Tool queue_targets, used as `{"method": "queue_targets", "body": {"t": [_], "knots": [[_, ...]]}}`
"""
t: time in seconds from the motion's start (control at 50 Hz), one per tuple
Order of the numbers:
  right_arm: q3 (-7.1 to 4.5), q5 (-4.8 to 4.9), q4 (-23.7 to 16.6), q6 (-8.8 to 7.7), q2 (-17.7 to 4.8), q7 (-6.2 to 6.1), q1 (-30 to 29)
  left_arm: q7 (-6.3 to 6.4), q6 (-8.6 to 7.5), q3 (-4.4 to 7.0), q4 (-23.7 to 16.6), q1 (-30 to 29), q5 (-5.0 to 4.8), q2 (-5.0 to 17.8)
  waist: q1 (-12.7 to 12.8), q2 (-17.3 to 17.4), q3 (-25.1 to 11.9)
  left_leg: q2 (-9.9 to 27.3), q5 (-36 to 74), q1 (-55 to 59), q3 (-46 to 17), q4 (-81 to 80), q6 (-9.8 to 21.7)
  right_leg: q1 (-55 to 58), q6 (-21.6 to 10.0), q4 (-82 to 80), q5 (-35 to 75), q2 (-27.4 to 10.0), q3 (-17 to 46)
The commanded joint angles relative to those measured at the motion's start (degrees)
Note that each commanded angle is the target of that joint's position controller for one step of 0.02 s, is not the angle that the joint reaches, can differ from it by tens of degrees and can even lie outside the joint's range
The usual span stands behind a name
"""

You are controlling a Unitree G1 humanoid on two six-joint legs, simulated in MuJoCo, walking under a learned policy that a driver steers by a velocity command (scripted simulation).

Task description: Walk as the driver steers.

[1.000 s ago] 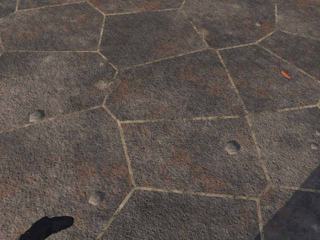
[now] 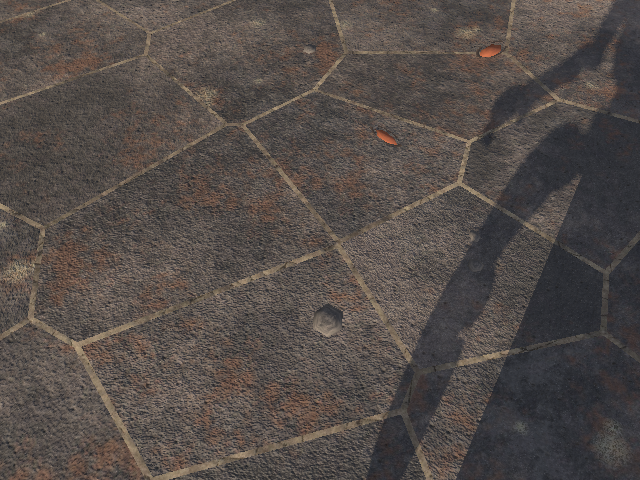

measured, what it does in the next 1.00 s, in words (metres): walks ahead: left foot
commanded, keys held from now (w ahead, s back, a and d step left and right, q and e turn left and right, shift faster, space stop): no key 0.56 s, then w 0.32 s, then w+q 0.10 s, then q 0.02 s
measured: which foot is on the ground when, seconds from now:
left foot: up 0.00-0.08, down 0.10-0.82, up 0.84-1.00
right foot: down 0.00-1.00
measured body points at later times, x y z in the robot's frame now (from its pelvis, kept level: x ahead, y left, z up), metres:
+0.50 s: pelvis +0.03 +0.03 -0.01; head +0.04 +0.03 +0.44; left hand +0.15 +0.29 -0.12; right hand +0.16 -0.22 -0.11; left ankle +0.02 +0.14 -0.74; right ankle +0.03 -0.09 -0.74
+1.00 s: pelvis +0.13 +0.00 +0.01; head +0.14 -0.02 +0.46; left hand +0.15 +0.26 -0.11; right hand +0.25 -0.27 -0.11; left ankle +0.14 +0.14 -0.66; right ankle +0.06 -0.09 -0.74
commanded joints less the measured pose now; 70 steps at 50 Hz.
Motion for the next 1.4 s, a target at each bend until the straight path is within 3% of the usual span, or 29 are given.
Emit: {"method": "queue_targets", "body": {"t": [0.02,0.1,0.12,0.14,0.16,0.18,0.26,0.38,0.56,0.6,0.64,0.7,0.74,0.8,0.82,0.84,0.86,0.88,0.92,0.98,1.08,1.16,1.22,1.24,1.26,1.28,1.3,1.34,1.4], "knots": [[-0.84,0.17,-4.24,-0.99,-4.6,0.47,-1.02,-0.05,-0.46,1.91,-3.17,-1.13,0.24,7.99,1.1,-9.75,-6.61,-0.04,-0.39,5.46,0.65,-4.93,0.68,3.67,-10.43,-6.78,7.13,-14.96,14.05],[-0.42,-1.02,-4.08,-2.26,-3.7,1.45,2.16,-0.24,-0.65,0.23,-1.49,-0.15,-0.18,4.57,-1.43,-6.25,-6.02,1.32,14.39,19.17,-0.15,-24.7,4.05,0.18,-4.89,-2.32,4.17,-10.87,13.17],[-1.1,-1.97,-4.76,-2.44,-7.92,1.19,3.01,-0.28,-1.11,-0.12,-1.36,2.3,0.82,3.39,0.72,1.37,-7.01,9.07,24.79,22.7,-7.46,-25.47,6.89,-2.38,-1.33,3.87,-2.46,-6.31,9.01],[-0.98,-2.11,-3.65,-2.4,-8.1,1.37,0.44,-0.43,-1.34,-0.04,-1.79,4.05,0.71,2.84,4.59,11.35,-6.71,12.77,21.07,16.36,-12.32,-26.63,12.73,-0.1,1.29,4.39,-10.06,-2.21,2.44],[0.2,-1.79,-5.05,-2.64,-3.76,1.58,-2.73,-0.27,-1.3,0.35,-0.94,2.6,1.21,5.07,3.48,9.63,-5.6,11.87,14.49,12.95,-12.3,-28.4,13.5,3.71,2.77,3.25,-7.98,-3.9,2.15],[0.39,-1.6,-5.0,-2.8,-3.06,1.61,-2.9,-0.25,-1.08,0.67,-0.92,0.49,1.06,5.44,2.43,8.74,-4.88,8.99,9.58,12.83,-9.72,-27.87,11.14,4.69,2.9,2.51,-4.83,-3.72,1.84],[0.37,-1.0,-4.61,-3.39,-4.5,1.05,-0.55,-0.4,-0.4,0.52,0.18,0.47,0.61,3.91,0.87,4.13,-1.87,4.63,4.78,12.76,-4.49,-25.74,6.92,4.28,1.52,0.51,-0.3,-4.45,3.1],[0.76,-0.64,-4.83,-2.81,-3.23,0.6,0.84,-0.38,-1.55,0.59,2.03,1.3,0.36,3.02,-0.58,-1.27,-3.2,2.63,9.5,16.57,-2.04,-21.91,6.98,3.4,1.68,-0.08,4.23,-5.02,4.06],[1.17,-0.53,-3.85,-2.63,-2.28,1.18,0.6,0.22,-1.71,0.6,4.15,2.95,0.27,3.15,-0.24,-1.92,-2.95,1.32,11.65,16.51,-0.72,-21.32,6.58,5.6,1.8,0.05,7.03,-5.63,4.6],[1.03,-0.36,-2.85,-2.43,-2.72,1.15,1.85,0.46,-1.46,0.6,5.22,4.24,0.06,3.08,-0.32,-0.88,-3.09,0.42,-1.33,15.98,-0.49,-22.57,7.37,5.09,1.26,0.87,-5.4,-3.79,2.69],[0.46,0.52,-2.26,-2.46,-4.57,0.84,3.51,0.57,-1.93,0.75,4.98,4.36,-0.55,3.29,-0.79,2.56,1.55,3.09,-18.92,14.08,-5.82,-26.28,10.9,-1.71,0.3,4.35,-20.86,-1.85,-0.08],[-0.42,1.13,-0.57,-3.81,-7.84,0.51,7.97,-0.08,-4.89,0.33,2.9,-0.03,-1.77,1.54,-2.05,8.45,7.82,16.24,-27.19,15.43,-24.69,-36.38,18.79,-11.11,0.15,14.54,-14.68,-3.54,-4.88],[-0.53,1.02,-0.6,-4.33,-8.06,0.59,6.99,-0.85,-6.24,0.5,3.02,-0.05,-1.75,1.76,-1.37,7.85,7.08,16.75,-19.2,15.87,-23.43,-36.13,18.68,-9.85,-1.12,13.59,-15.37,-5.54,-4.27],[-0.08,1.79,-1.9,-3.87,-6.31,1.28,1.65,-1.81,-6.83,1.51,8.26,10.07,-1.19,2.57,4.09,6.3,1.47,7.93,-6.17,5.75,-8.84,-29.14,12.79,15.07,-1.75,1.42,-3.31,-2.91,-6.91],[0.82,1.27,-2.86,-4.2,-3.56,1.32,-0.26,-1.67,-6.76,2.48,9.78,15.97,-1.07,5.14,6.5,0.83,-0.63,3.7,-0.61,1.13,-2.99,-18.36,9.72,21.53,-3.39,-2.22,-5.83,-7.58,0.94],[1.47,1.28,-5.43,-5.17,-1.19,1.16,-1.19,-1.85,-6.98,4.09,10.54,21.84,-0.99,11.42,7.41,-15.42,-2.53,-4.05,-2.25,-9.36,5.45,1.37,5.35,28.78,-10.2,-11.57,-12.65,-19.44,23.35],[0.59,1.88,-5.85,-5.98,-4.52,0.94,-1.74,-2.19,-7.47,3.27,10.1,21.93,-0.51,9.62,7.45,-15.06,-1.23,-3.7,-12.86,-17.55,0.06,13.16,5.22,29.3,-15.34,-15.66,-12.48,-25.37,35.14],[0.07,2.74,-5.2,-6.39,-5.78,1.31,0.2,-2.05,-7.86,2.23,9.42,18.58,-0.42,6.81,4.91,-9.82,1.46,-0.53,-9.98,-21.48,-2.31,18.61,6.65,28.91,-14.67,-14.65,-12.0,-24.92,30.56],[0.31,2.45,-3.63,-6.53,-4.65,1.97,1.24,-1.93,-7.91,1.56,8.52,14.83,-0.35,5.09,3.38,-4.69,2.51,2.93,-0.33,-23.15,-2.07,17.94,8.47,27.67,-10.71,-16.03,-7.03,-21.84,19.55],[0.46,2.02,-3.01,-5.7,-2.67,3.28,1.1,-1.74,-7.35,0.61,9.4,14.76,0.16,3.0,2.83,-6.04,1.83,3.92,7.5,-18.98,-0.68,13.7,7.63,24.49,-7.03,-17.52,10.7,-17.75,6.37],[1.91,0.66,-7.49,-5.16,0.51,3.83,-6.52,0.14,-6.38,0.77,9.55,11.47,0.34,6.42,3.26,-5.75,3.24,0.66,20.94,-6.43,5.53,-7.13,4.36,12.59,-4.53,-16.78,30.5,-13.29,-9.09],[0.79,0.83,-9.87,-4.66,-2.94,5.2,-5.8,1.09,-5.73,1.36,10.25,11.03,-0.92,8.82,1.43,-7.49,0.56,-1.3,21.71,-0.03,6.24,-13.03,6.32,15.25,-3.43,-10.29,37.6,-16.21,-10.43],[-1.92,0.35,-6.89,-4.61,-8.03,5.23,8.26,1.87,-4.49,1.89,8.31,7.53,-1.11,9.71,-5.83,-5.39,-7.16,-5.58,20.19,15.14,7.31,-17.07,10.44,14.73,-0.47,9.96,45.16,-14.5,-12.29],[-2.9,0.22,-6.35,-4.35,-10.95,4.04,13.24,1.75,-4.64,1.44,7.19,8.46,-0.32,8.7,-8.02,0.77,-10.94,-0.86,33.52,27.19,-0.12,-19.8,13.2,5.63,2.57,25.73,29.19,-10.42,-13.01],[-2.74,-0.44,-8.01,-3.85,-15.26,2.84,11.07,0.51,-5.22,-0.74,5.99,16.11,2.88,0.97,-0.46,16.36,-17.03,14.42,60.77,42.85,-21.34,-13.99,22.31,-12.84,5.94,48.08,-28.83,-0.76,-10.72],[-2.31,-1.32,-10.3,-3.88,-13.63,2.96,10.99,-0.73,-5.94,-0.87,6.39,19.22,0.72,4.58,-2.51,12.49,-30.16,21.43,42.02,45.73,-39.07,-23.04,30.7,-16.36,5.87,58.84,-29.97,0.6,1.9],[-1.99,-0.74,-11.43,-3.63,-10.71,3.1,6.63,-0.98,-5.71,0.22,5.3,12.38,-1.21,8.47,-3.9,4.8,-22.23,17.37,28.21,38.96,-33.28,-26.55,27.56,-20.15,5.0,58.32,-23.19,-2.24,2.08],[-0.75,0.77,-11.75,-2.9,-7.17,2.52,0.99,0.37,-4.33,0.22,3.83,6.47,-0.28,7.86,-1.02,-2.81,-9.67,11.68,15.14,21.72,-24.08,-30.23,21.46,-20.12,5.01,50.1,-14.34,-6.19,0.56],[-1.0,-0.6,-12.29,-2.52,-7.65,2.17,-1.3,1.18,-2.62,0.29,2.86,8.19,0.69,6.74,2.31,1.98,-6.35,6.86,17.75,7.57,-18.04,-32.2,20.01,-11.67,5.6,40.55,-11.27,-6.66,-0.39]]}}
Velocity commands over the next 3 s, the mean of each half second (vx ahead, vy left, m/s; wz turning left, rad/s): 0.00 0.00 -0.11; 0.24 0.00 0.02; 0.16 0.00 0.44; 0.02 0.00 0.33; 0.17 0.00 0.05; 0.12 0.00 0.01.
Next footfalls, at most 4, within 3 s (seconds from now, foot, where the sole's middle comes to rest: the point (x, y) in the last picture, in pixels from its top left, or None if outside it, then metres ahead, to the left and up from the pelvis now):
0.10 left None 0.06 0.14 -0.78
1.24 left None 0.41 0.12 -0.78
1.72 right None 0.44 -0.09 -0.78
2.04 left None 0.30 0.13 -0.78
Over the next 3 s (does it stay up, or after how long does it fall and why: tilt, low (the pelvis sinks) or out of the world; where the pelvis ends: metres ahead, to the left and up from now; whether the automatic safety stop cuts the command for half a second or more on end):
stays up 0.50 0.06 0.00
